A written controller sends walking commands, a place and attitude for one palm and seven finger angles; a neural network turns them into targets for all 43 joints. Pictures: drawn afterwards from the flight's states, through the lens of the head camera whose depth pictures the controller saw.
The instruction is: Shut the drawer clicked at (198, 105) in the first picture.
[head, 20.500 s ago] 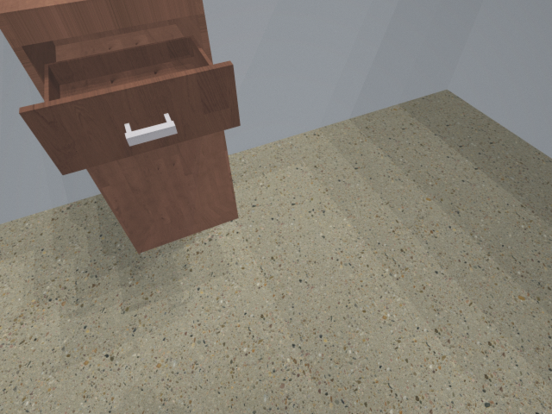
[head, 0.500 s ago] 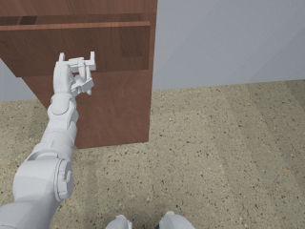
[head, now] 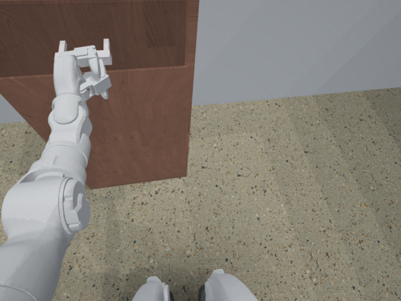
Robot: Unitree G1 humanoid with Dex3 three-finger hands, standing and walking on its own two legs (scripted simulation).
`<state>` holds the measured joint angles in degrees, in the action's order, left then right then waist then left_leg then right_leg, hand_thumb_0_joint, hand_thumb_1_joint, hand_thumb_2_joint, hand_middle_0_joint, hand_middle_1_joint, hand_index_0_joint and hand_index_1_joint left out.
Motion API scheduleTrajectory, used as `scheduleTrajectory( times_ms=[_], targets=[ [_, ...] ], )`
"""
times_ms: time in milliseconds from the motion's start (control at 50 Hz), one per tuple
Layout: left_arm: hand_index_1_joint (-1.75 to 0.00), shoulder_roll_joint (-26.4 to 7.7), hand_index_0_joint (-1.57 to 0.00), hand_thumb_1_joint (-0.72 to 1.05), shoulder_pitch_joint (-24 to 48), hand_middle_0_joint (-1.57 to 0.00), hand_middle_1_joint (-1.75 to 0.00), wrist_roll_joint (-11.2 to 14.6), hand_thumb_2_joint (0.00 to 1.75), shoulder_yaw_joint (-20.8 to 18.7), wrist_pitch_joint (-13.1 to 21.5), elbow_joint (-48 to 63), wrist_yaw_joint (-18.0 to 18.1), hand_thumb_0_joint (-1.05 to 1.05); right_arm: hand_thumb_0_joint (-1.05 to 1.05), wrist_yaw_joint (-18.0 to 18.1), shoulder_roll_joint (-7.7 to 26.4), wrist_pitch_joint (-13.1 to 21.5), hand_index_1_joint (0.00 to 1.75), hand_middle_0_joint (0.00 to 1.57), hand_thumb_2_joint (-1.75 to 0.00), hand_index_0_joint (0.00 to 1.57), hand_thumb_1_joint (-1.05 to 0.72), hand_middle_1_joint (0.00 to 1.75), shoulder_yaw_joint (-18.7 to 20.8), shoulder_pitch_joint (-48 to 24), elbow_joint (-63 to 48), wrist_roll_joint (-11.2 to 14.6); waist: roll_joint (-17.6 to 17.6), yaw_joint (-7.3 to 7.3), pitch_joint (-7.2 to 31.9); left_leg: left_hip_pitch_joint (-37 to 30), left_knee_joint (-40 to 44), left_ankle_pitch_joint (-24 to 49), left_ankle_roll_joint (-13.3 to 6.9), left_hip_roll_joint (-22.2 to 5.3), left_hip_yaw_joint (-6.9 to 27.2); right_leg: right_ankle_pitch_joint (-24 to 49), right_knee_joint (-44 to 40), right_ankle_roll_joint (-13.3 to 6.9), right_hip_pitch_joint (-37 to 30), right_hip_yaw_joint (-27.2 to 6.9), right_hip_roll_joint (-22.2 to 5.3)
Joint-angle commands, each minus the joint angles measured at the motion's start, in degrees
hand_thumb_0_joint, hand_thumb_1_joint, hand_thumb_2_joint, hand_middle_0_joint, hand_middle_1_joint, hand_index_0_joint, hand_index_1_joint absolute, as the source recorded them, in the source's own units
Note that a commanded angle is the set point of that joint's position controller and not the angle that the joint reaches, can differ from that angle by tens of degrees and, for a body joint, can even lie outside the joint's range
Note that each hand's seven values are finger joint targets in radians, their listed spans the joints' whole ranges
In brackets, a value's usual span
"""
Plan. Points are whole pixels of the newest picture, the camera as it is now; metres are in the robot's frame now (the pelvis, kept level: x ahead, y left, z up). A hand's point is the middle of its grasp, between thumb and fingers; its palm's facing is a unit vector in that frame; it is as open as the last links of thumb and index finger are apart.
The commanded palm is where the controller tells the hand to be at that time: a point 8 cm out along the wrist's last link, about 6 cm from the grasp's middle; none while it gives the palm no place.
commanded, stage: push the drawer shut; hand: left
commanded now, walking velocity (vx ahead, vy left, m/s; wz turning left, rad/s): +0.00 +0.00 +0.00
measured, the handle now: (84, 51) +0.60 +0.17 +0.10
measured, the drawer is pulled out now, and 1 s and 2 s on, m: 0.00 0.00 0.00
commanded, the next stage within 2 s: pull the fist back off the drawer in 0.22 s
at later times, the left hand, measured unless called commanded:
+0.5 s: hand (98, 76) +0.54 +0.14 +0.09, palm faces +0.06 -1.00 -0.03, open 3.0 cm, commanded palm +0.55 +0.17 +0.10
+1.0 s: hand (107, 79) +0.53 +0.12 +0.09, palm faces +0.06 -1.00 -0.02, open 2.8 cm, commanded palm +0.50 +0.17 +0.10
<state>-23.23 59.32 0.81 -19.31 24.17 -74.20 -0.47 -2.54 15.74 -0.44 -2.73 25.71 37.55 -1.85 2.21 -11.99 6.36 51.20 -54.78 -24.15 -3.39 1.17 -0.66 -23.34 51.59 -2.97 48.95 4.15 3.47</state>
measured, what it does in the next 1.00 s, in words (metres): stands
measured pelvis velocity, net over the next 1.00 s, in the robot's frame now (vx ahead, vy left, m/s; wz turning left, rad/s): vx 0.00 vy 0.01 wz -0.01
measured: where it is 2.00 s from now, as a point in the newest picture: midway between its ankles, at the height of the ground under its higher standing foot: outside the picture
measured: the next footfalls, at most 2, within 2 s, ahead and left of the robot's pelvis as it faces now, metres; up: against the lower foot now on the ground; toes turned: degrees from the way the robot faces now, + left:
none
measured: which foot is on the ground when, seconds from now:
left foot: down 0.00-1.00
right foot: down 0.00-1.00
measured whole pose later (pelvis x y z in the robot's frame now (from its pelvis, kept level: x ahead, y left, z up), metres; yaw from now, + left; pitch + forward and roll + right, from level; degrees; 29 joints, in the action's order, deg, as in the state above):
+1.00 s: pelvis +0.00 +0.01 +0.00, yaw -1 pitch +20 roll -2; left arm -20.6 56.1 1.8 -17.1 23.1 -69.3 2.2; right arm -3.6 15.7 -1.8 -2.5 24.9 36.2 -1.6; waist 2.1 -11.4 6.6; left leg 50.2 -54.2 -24.4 -3.8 1.2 -1.2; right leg -23.3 51.0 -2.6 48.1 3.4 3.5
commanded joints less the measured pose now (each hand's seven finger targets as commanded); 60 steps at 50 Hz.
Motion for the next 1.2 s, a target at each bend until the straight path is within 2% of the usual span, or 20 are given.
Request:
scheduleTrajectory(
  times_ms=[0,100,180,220,260,460,500,540,600,700,780,820,880,940,980,1040,1100,1120,1160,1180],
  targets=[
    [-1.6,-14.1,-1.4,0.9,38.96,-1.4,-1.6,-0.11,0.9,0.47,2.72,13.76,2.88,0.0,0.0,1.05,10.49,0.71,0.3,0.2,-0.9,0.2,-0.9,0.3,3.58,10.37,-1.88,-0.05,5.22,-5.01,23.16,-19.08,4.94,12.66,0.29,-1.4,5.38,9.9,-7.68,2.04,-4.02,-4.46,-0.12],
    [-1.6,-16.51,-1.4,0.9,41.65,-1.4,-1.6,-0.18,0.9,0.09,2.67,13.0,2.98,0.0,0.0,1.61,11.01,1.24,0.3,0.2,-0.9,0.2,-0.9,0.3,3.23,10.79,-1.22,0.02,5.35,-6.24,23.74,-18.09,4.72,9.71,0.18,-1.73,6.01,6.85,-7.93,2.09,-2.79,-4.44,-0.09],
    [-1.6,-15.88,-1.4,0.9,45.11,-1.4,-1.6,0.35,0.9,1.42,2.95,15.01,2.68,0.0,0.0,1.86,10.98,1.98,0.3,0.2,-0.9,0.2,-0.9,0.3,2.97,10.79,-1.14,-0.01,9.47,-6.78,25.32,-20.99,5.07,9.82,0.4,-1.97,6.8,6.23,-7.76,1.84,-1.16,-4.1,-0.04],
    [-1.6,-15.21,-1.4,0.9,43.98,-1.4,-1.6,0.66,0.9,1.98,2.29,12.5,2.66,0.0,0.0,1.95,11.3,2.4,0.3,0.2,-0.9,0.2,-0.9,0.3,2.81,10.7,-0.74,0.13,8.09,-7.22,23.93,-19.8,5.26,7.42,0.33,-2.14,6.91,4.34,-8.31,2.01,-0.35,-4.09,0.02],
    [-1.6,-17.88,-1.4,0.9,44.33,-1.4,-1.6,0.78,0.9,0.8,1.86,12.06,2.72,0.0,0.0,2.28,11.7,2.8,0.3,0.2,-0.9,0.2,-0.9,0.3,2.51,10.75,-0.75,0.31,7.56,-7.22,23.29,-17.37,5.77,4.83,0.21,-2.19,6.6,2.57,-8.68,2.16,-1.41,-4.45,-0.05],
    [-1.6,-12.74,-1.4,0.9,44.96,-1.4,-1.6,1.01,0.9,3.72,1.46,11.9,3.21,0.0,0.0,1.83,12.14,4.0,0.3,0.2,-0.9,0.2,-0.9,0.3,2.74,10.99,-0.54,-0.23,8.45,-7.59,22.88,-19.97,6.95,1.67,0.69,-2.4,8.82,1.06,-7.93,1.83,2.9,-3.12,-0.29],
    [-1.6,-14.16,-1.4,0.9,44.75,-1.4,-1.6,0.58,0.9,2.35,1.69,11.75,3.47,0.0,0.0,1.71,12.25,3.72,0.3,0.2,-0.9,0.2,-0.9,0.3,2.82,11.55,-0.5,-0.41,8.35,-7.17,23.74,-20.97,6.75,3.55,0.85,-2.41,9.3,2.15,-7.35,1.62,2.94,-2.82,-0.28],
    [-1.6,-10.6,-1.4,0.9,44.61,-1.4,-1.6,0.53,0.9,4.35,1.63,11.73,3.68,0.0,0.0,1.25,12.02,3.54,0.3,0.2,-0.9,0.2,-0.9,0.3,3.14,11.36,-0.53,-0.63,8.04,-7.55,22.93,-21.85,6.77,3.58,0.93,-2.46,9.7,2.39,-7.41,1.65,4.07,-2.62,-0.24],
    [-1.6,-12.96,-1.4,0.9,42.47,-1.4,-1.6,0.08,0.9,1.98,1.71,11.0,3.99,0.0,0.0,0.91,12.24,2.99,0.3,0.2,-0.9,0.2,-0.9,0.3,3.26,11.7,-0.52,-0.76,7.53,-6.1,23.84,-22.08,6.49,4.95,1.1,-2.39,9.91,3.11,-6.86,1.38,3.44,-2.44,-0.26],
    [-1.6,-9.72,-1.4,0.9,39.43,-1.4,-1.6,0.18,0.9,3.11,1.92,12.51,4.11,0.0,0.0,0.15,11.84,2.04,0.3,0.2,-0.9,0.2,-0.9,0.3,3.74,10.98,-1.12,-0.77,7.67,-4.96,24.29,-24.73,6.57,7.31,1.46,-2.65,10.46,4.44,-6.48,1.26,3.61,-2.03,-0.23],
    [-1.6,-10.72,-1.4,0.9,33.37,-1.4,-1.6,0.82,0.9,1.39,1.95,13.21,4.0,0.0,0.0,-0.09,11.61,1.13,0.3,0.2,-0.9,0.2,-0.9,0.3,3.82,10.3,-2.0,-0.47,6.06,-2.9,24.55,-23.69,6.73,9.79,1.34,-2.16,8.67,5.7,-6.86,1.06,-0.41,-2.19,0.03],
    [-1.6,-9.1,-1.4,0.9,30.27,-1.4,-1.6,0.95,0.9,1.92,2.19,15.03,3.73,0.0,0.0,-0.21,11.11,0.61,0.3,0.2,-0.9,0.2,-0.9,0.3,4.01,9.41,-3.01,-0.19,5.85,-1.53,25.2,-24.3,6.69,12.36,1.4,-1.99,7.92,7.45,-6.88,1.0,-2.15,-2.31,0.07],
    [-1.6,-8.66,-1.4,0.9,26.2,-1.4,-1.6,1.54,0.9,1.59,1.9,14.98,3.39,0.0,0.0,-0.17,10.84,-0.16,0.3,0.2,-0.9,0.2,-0.9,0.3,4.05,8.89,-3.43,0.17,2.71,-1.17,23.56,-22.51,6.57,13.45,0.99,-1.81,6.65,9.2,-7.3,1.15,-4.81,-2.63,0.19],
    [-1.6,-9.6,-1.4,0.9,24.17,-1.4,-1.6,1.52,0.9,0.45,2.46,18.73,3.48,0.0,0.0,-0.15,10.34,-1.01,0.3,0.2,-0.9,0.2,-0.9,0.3,4.42,8.27,-4.21,0.39,4.02,0.31,25.39,-23.76,6.27,17.98,1.15,-1.58,5.44,13.72,-6.89,1.17,-7.62,-3.01,0.09],
    [-1.6,-6.65,-1.4,0.9,23.74,-1.4,-1.6,1.57,0.9,2.75,2.45,19.29,3.19,0.0,0.0,-0.23,9.77,-1.42,0.3,0.2,-0.9,0.2,-0.9,0.3,4.39,7.91,-4.37,0.53,3.82,-0.24,24.44,-24.33,5.97,19.65,1.12,-1.64,5.22,15.47,-6.77,1.26,-7.27,-3.03,0.06],
    [-1.6,-8.71,-1.4,0.9,21.44,-1.4,-1.6,1.83,0.9,0.4,2.19,19.38,3.38,0.0,0.0,-0.09,9.8,-2.03,0.3,0.2,-0.9,0.2,-0.9,0.3,4.66,7.73,-4.43,0.7,1.17,0.53,24.28,-22.48,5.85,20.53,0.79,-1.26,4.12,18.03,-7.02,1.55,-10.49,-3.62,-0.01],
    [-1.6,-8.43,-1.4,0.9,20.57,-1.4,-1.6,2.0,0.9,0.73,2.42,22.09,2.74,0.0,0.0,0.07,9.12,-2.55,0.3,0.2,-0.9,0.2,-0.9,0.3,4.63,7.13,-4.8,0.98,2.86,1.2,26.34,-23.38,5.47,24.23,0.84,-0.99,3.36,22.99,-6.53,1.57,-13.44,-4.23,-0.25],
    [-1.6,-9.94,-1.4,0.9,15.39,-1.4,-1.6,2.51,0.9,-1.6,2.38,24.02,2.49,0.0,0.0,0.02,9.1,-2.71,0.3,0.2,-0.9,0.2,-0.9,0.3,4.98,6.93,-5.64,1.12,2.61,3.64,28.9,-24.52,5.7,26.46,0.94,-0.89,3.07,25.05,-6.4,1.4,-16.29,-4.3,-0.22],
    [-1.6,-9.71,-1.4,0.9,7.01,-1.4,-1.6,3.71,0.9,-1.93,1.86,31.02,1.6,0.0,0.0,-0.15,8.81,-2.94,0.3,0.2,-0.9,0.2,-0.9,0.3,5.04,5.49,-7.99,1.69,3.64,6.34,32.27,-27.67,6.79,31.67,1.15,-0.81,2.64,30.04,-6.77,1.2,-21.26,-4.32,-0.17],
    [-1.6,-8.42,-1.4,0.9,3.8,-1.4,-1.6,4.38,0.9,-0.52,1.42,34.23,0.93,0.0,0.0,-0.21,8.64,-2.95,0.3,0.2,-0.9,0.2,-0.9,0.3,5.05,4.93,-8.64,2.03,3.47,6.51,32.76,-29.13,7.11,34.67,1.11,-0.97,2.7,32.64,-6.83,1.2,-22.74,-4.26,-0.17]
  ],
)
